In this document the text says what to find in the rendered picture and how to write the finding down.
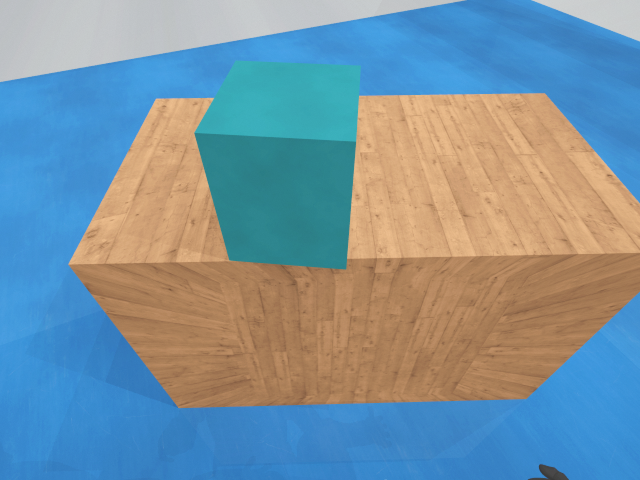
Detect carton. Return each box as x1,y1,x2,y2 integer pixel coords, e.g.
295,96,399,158
194,61,361,269

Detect pedestal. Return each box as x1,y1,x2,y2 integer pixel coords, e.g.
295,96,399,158
68,93,640,408

